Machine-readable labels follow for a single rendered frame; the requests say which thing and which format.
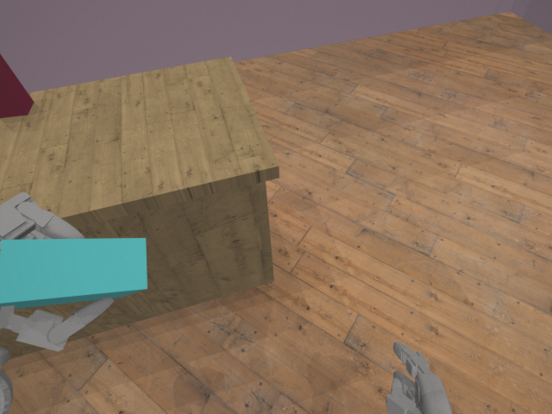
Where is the sponge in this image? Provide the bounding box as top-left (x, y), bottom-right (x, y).
top-left (0, 238), bottom-right (147, 309)

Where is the right robot hand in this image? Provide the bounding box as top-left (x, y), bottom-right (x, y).
top-left (386, 342), bottom-right (453, 414)

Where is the left robot hand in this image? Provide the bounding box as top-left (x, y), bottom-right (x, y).
top-left (0, 192), bottom-right (114, 352)

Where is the table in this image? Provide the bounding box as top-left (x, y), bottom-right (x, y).
top-left (0, 56), bottom-right (279, 360)

